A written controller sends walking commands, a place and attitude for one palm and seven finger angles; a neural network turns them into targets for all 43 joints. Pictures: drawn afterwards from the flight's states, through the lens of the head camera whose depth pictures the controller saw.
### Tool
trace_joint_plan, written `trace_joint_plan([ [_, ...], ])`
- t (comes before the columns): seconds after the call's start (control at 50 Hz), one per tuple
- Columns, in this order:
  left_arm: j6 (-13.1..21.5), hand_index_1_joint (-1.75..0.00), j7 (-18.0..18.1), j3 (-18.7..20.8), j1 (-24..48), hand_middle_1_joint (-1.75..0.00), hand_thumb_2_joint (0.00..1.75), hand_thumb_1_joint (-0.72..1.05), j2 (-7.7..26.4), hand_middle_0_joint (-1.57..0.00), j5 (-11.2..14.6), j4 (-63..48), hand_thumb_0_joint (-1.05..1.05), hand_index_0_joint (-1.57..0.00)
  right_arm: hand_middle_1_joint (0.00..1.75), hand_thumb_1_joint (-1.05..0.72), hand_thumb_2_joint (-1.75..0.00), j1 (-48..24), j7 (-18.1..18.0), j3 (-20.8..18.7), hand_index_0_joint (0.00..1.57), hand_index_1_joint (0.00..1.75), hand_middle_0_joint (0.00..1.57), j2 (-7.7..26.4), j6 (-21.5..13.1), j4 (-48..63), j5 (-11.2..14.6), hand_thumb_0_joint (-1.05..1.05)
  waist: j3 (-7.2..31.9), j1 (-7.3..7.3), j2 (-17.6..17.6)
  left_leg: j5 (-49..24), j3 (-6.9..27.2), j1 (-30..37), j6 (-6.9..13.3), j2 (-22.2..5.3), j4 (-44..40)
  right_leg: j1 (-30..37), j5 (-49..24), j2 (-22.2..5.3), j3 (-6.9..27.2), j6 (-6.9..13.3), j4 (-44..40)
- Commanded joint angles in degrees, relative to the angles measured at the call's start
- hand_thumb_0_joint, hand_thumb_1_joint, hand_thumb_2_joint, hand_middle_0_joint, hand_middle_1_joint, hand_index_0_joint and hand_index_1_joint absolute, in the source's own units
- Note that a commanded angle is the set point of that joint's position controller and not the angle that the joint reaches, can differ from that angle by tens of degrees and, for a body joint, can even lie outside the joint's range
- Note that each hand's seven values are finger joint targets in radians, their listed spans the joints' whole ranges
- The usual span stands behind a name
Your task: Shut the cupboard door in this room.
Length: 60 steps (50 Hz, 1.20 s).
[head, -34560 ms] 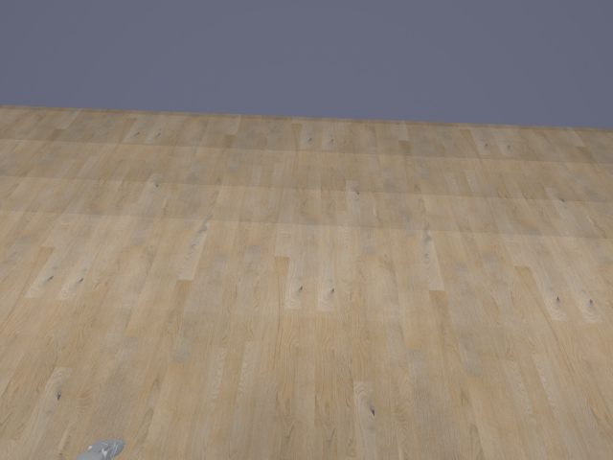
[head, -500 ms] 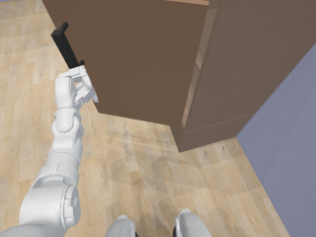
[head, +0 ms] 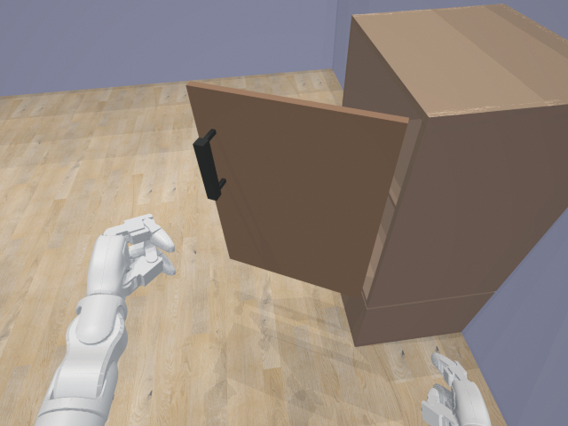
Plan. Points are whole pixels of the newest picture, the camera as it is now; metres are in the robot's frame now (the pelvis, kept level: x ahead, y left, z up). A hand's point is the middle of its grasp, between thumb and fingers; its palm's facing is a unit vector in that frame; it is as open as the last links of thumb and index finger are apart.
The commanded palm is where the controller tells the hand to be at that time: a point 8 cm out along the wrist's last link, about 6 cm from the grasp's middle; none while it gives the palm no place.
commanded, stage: draw the hand back to the body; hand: left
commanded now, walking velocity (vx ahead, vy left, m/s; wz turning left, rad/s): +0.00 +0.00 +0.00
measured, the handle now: (212, 165) +0.64 +0.21 -0.01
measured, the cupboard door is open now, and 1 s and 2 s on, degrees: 62 62 62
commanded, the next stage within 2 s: step back with the hand held close in 0.88 s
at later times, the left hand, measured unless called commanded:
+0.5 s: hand (35, 299) +0.21 +0.27 +0.17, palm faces +0.45 -0.79 -0.43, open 6.1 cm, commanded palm +0.15 +0.30 +0.19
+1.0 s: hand (30, 310) +0.19 +0.26 +0.17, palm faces +0.46 -0.79 -0.42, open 7.4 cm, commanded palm +0.14 +0.30 +0.19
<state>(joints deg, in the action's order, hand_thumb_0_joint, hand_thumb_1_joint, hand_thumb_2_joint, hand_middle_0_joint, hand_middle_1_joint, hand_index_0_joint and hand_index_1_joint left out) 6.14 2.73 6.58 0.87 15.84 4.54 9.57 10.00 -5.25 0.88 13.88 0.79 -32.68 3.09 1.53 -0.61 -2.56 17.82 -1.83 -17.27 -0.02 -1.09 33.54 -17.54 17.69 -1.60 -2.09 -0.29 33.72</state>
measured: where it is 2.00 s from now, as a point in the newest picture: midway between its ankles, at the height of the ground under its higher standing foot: outside the picture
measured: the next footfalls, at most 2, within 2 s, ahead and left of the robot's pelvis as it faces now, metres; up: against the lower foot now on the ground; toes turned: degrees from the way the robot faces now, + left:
none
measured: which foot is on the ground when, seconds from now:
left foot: down 0.00-1.00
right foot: down 0.00-1.00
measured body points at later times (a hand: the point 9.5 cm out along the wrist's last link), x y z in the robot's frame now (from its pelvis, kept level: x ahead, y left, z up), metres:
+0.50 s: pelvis +0.02 +0.00 +0.01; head +0.00 -0.03 +0.46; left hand +0.18 +0.31 +0.19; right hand +0.20 -0.21 -0.08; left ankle +0.00 +0.12 -0.73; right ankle +0.00 -0.12 -0.73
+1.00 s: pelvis +0.00 +0.00 +0.01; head -0.02 -0.03 +0.46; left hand +0.16 +0.30 +0.20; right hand +0.19 -0.22 -0.07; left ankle +0.00 +0.12 -0.73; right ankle +0.00 -0.12 -0.73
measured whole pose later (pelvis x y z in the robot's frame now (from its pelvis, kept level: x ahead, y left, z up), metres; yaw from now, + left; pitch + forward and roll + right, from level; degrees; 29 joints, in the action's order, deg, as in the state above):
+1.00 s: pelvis +0.00 +0.00 +0.01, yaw +0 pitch -5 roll +0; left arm 4.6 5.5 20.1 -26.4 19.9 4.1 -20.9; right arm 11.2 -5.0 0.7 12.8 -5.7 -36.5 0.9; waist -1.9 -3.5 -4.4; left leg 13.3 -1.5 -4.0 -0.5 -1.5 22.5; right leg -3.9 13.0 -0.8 -2.7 0.0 21.9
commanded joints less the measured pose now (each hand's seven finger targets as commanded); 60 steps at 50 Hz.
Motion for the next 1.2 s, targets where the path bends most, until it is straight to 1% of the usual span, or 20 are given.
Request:
trace_joint_plan([
  [0.0,0.9,-1.02,2.5,3.4,11.5,-1.02,0.90,0.90,8.2,-0.86,-0.7,-20.3,0.00,-0.86,0.30,-0.90,-0.90,-4.3,-0.6,-0.8,0.20,0.30,0.20,5.0,-3.3,7.5,-0.6,0.00,8.7,0.33,-0.5,-13.5,1.0,9.9,1.6,0.8,-9.4,8.4,-14.6,1.3,-0.3,1.2,-8.6],
  [0.02,0.4,-0.99,2.6,4.1,9.5,-0.99,0.90,0.90,9.1,-0.83,-0.8,-21.7,0.00,-0.83,0.30,-0.90,-0.90,-4.4,-0.6,-0.6,0.20,0.30,0.20,5.2,-3.6,7.2,-0.8,0.00,8.2,-0.06,-1.9,-14.8,0.9,10.8,1.6,0.9,-10.0,9.4,-15.6,1.2,-0.2,1.3,-9.5],
  [0.08,-0.6,-0.90,2.9,6.1,3.9,-0.90,0.90,0.90,9.6,-0.75,-0.7,-25.0,0.00,-0.75,0.30,-0.90,-0.90,-5.2,-0.1,-0.2,0.20,0.30,0.20,4.8,-4.1,7.3,-1.3,0.00,7.2,-0.74,0.9,-17.6,1.0,11.9,1.5,0.9,-11.6,11.8,-18.0,1.3,-0.8,1.2,-10.7],
  [0.2,-1.3,-0.72,3.1,10.0,-4.9,-0.72,0.90,0.90,11.2,-0.58,-0.8,-33.2,0.00,-0.58,0.30,-0.90,-0.90,-6.2,0.6,-0.3,0.20,0.30,0.20,4.3,-4.9,7.4,-2.0,0.00,6.3,-1.62,-1.4,-21.0,1.0,13.6,1.1,0.7,-12.6,14.3,-20.0,1.2,-0.8,1.1,-12.0],
  [0.32,-1.3,-0.54,3.6,15.9,-13.6,-0.54,0.90,0.90,14.8,-0.42,-0.7,-38.5,0.00,-0.42,0.30,-0.90,-0.90,-6.6,0.8,-0.7,0.20,0.30,0.20,4.5,-5.9,7.0,-2.4,0.00,4.9,-2.60,-0.4,-21.4,0.9,12.9,1.1,0.8,-12.7,15.2,-19.9,1.3,-0.9,0.9,-12.9],
  [0.34,-1.0,-0.51,3.6,15.7,-14.8,-0.51,0.90,0.90,13.9,-0.39,-0.6,-40.3,0.00,-0.39,0.30,-0.90,-0.90,-6.7,0.9,-0.7,0.20,0.30,0.20,4.0,-6.1,7.2,-2.3,0.00,5.2,-2.56,-2.0,-22.0,0.9,13.2,1.0,0.7,-12.7,15.4,-20.2,1.0,-0.9,0.8,-12.5],
  [0.48,0.3,-0.30,4.3,21.9,-23.7,-0.30,0.90,0.90,16.6,-0.20,-0.3,-45.0,0.00,-0.20,0.30,-0.90,-0.90,-6.7,0.8,-1.4,0.20,0.30,0.20,4.0,-7.8,6.8,-2.1,0.00,3.4,-3.46,-1.4,-20.4,0.8,12.1,1.0,0.4,-12.7,14.5,-18.1,1.1,-1.1,0.6,-12.6],
  [0.54,0.1,-0.30,4.0,18.2,-22.6,-0.30,0.90,0.90,12.9,-0.20,-0.4,-40.7,0.00,-0.20,0.30,-0.90,-0.90,-6.2,0.6,-1.5,0.20,0.30,0.20,4.5,-8.1,5.8,-2.0,0.00,-1.2,-2.26,1.0,-16.0,0.7,11.2,1.2,0.4,-13.7,11.4,-13.7,1.1,-1.1,0.4,-14.0],
  [0.56,0.2,-0.30,4.1,18.3,-21.3,-0.30,0.90,0.90,13.4,-0.20,-0.5,-40.6,0.00,-0.20,0.30,-0.90,-0.90,-6.2,0.4,-1.8,0.20,0.30,0.20,4.8,-8.2,5.7,-1.9,0.00,-1.7,-2.22,0.9,-14.6,0.5,11.4,1.4,0.4,-13.8,10.7,-12.3,1.1,-1.0,0.3,-14.4],
  [0.64,1.0,-0.30,4.3,18.9,-19.8,-0.30,0.90,0.90,14.3,-0.20,-0.5,-40.4,0.00,-0.20,0.30,-0.90,-0.90,-6.3,-0.1,-1.9,0.20,0.30,0.20,4.8,-8.7,5.6,-2.0,0.00,0.1,-2.56,2.1,-12.3,0.6,12.2,1.9,0.8,-14.1,11.4,-9.5,1.0,-0.5,0.2,-15.0],
  [0.74,1.9,-0.30,4.6,20.0,-20.0,-0.30,0.90,0.90,15.6,-0.20,-0.8,-43.1,0.00,-0.20,0.30,-0.90,-0.90,-6.9,-0.2,-1.6,0.20,0.30,0.20,4.2,-9.8,5.6,-2.1,0.00,0.5,-3.14,-2.4,-12.1,0.7,12.1,1.6,1.1,-14.3,12.5,-9.5,0.9,-0.2,0.5,-15.3],
  [0.8,2.0,-0.30,4.6,20.9,-21.2,-0.30,0.90,0.90,16.0,-0.20,-0.8,-42.9,0.00,-0.20,0.30,-0.90,-0.90,-6.7,-0.2,-1.6,0.20,0.30,0.20,4.1,-10.1,5.6,-2.3,0.00,0.5,-3.47,-2.6,-14.1,0.4,12.0,1.5,1.2,-14.1,13.0,-12.0,1.2,-0.3,0.6,-15.1],
  [0.94,1.9,-0.30,4.0,20.1,-22.5,-0.30,0.90,0.90,14.6,-0.20,-0.4,-41.5,0.00,-0.20,0.30,-0.90,-0.90,-6.4,0.0,-1.8,0.20,0.30,0.20,4.1,-9.8,5.6,-2.2,0.00,-1.0,-3.01,-1.6,-13.4,0.2,12.1,1.4,0.8,-14.5,12.2,-10.8,1.2,-0.2,0.4,-16.0],
  [0.98,1.8,-0.30,4.1,20.4,-22.3,-0.30,0.90,0.90,14.9,-0.20,-0.5,-41.0,0.00,-0.20,0.30,-0.90,-0.90,-6.4,0.0,-1.9,0.20,0.30,0.20,4.3,-9.7,5.6,-2.3,0.00,-0.5,-3.10,0.3,-13.3,0.1,12.4,1.6,0.9,-14.4,12.1,-10.7,1.4,-0.3,0.2,-16.2],
  [1.0,3.7,-0.30,4.5,24.7,-18.6,-0.30,0.90,0.90,19.3,-0.20,-0.8,-43.8,0.00,-0.20,0.30,-0.90,-0.90,-6.7,0.3,-2.6,0.20,0.30,0.20,6.0,-8.0,7.3,-2.2,0.00,-3.3,-1.00,1.0,-10.0,1.0,7.0,2.5,0.0,-10.7,6.7,-11.4,-2.0,3.7,0.4,-19.0],
  [1.02,4.6,-0.30,4.5,25.8,-19.5,-0.30,0.90,0.90,20.5,-0.20,-1.1,-42.6,0.00,-0.20,0.30,-0.90,-0.90,-6.6,0.2,-2.6,0.20,0.30,0.20,5.3,-7.2,6.7,-2.2,0.00,-3.3,-1.10,2.3,-8.7,1.6,6.4,2.4,0.4,-9.3,5.8,-10.6,-3.5,4.7,0.9,-20.0],
  [1.04,4.9,-0.30,4.3,22.5,-24.7,-0.30,0.90,0.90,16.7,-0.20,-1.1,-40.2,0.00,-0.20,0.30,-0.90,-0.90,-6.2,0.3,-2.8,0.20,0.30,0.20,5.3,-6.5,6.3,-2.5,0.00,-2.1,-0.51,3.6,-9.7,1.5,6.2,2.3,0.4,-8.2,5.0,-10.8,-4.3,3.9,1.1,-19.3],
  [1.06,5.3,-0.30,4.1,21.4,-26.4,-0.30,0.90,0.90,15.5,-0.20,-1.0,-40.6,0.00,-0.20,0.30,-0.90,-0.90,-6.0,0.5,-3.2,0.20,0.30,0.20,5.5,-5.9,6.6,-2.5,0.00,-0.3,-0.40,2.6,-10.4,1.4,6.3,2.2,0.3,-8.2,5.1,-11.1,-4.5,3.8,1.2,-18.4],
  [1.1,5.9,-0.30,4.6,21.9,-28.8,-0.30,0.90,0.90,16.0,-0.20,-0.8,-42.3,0.00,-0.20,0.30,-0.90,-0.90,-5.4,0.4,-3.6,0.20,0.30,0.20,5.9,-5.0,6.9,-2.5,0.00,3.6,-0.13,0.2,-14.0,1.7,6.5,2.1,-0.3,-8.9,7.2,-15.2,-4.0,2.8,0.9,-15.6],
  [1.18,6.2,-0.30,5.2,24.0,-30.6,-0.30,0.90,0.90,18.2,-0.20,-0.4,-45.6,0.00,-0.20,0.30,-0.90,-0.90,-5.2,-0.4,-4.1,0.20,0.30,0.20,6.3,-3.1,8.5,-2.4,0.00,8.8,-0.06,-0.3,-24.7,2.4,7.1,2.0,-1.3,-10.0,11.1,-24.8,-2.2,0.7,-0.1,-10.3],
])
